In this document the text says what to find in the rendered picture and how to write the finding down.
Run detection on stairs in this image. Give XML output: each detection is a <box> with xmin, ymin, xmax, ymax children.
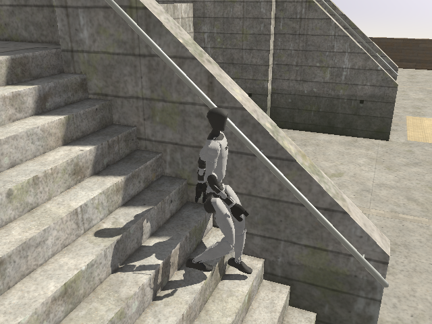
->
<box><xmin>0</xmin><ymin>49</ymin><xmax>317</xmax><ymax>324</ymax></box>

